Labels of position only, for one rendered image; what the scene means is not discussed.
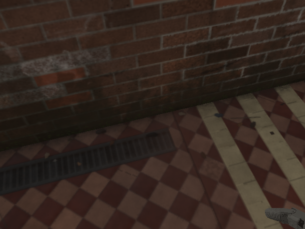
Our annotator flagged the robot right hand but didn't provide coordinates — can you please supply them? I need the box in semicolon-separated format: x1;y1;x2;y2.
265;207;305;229

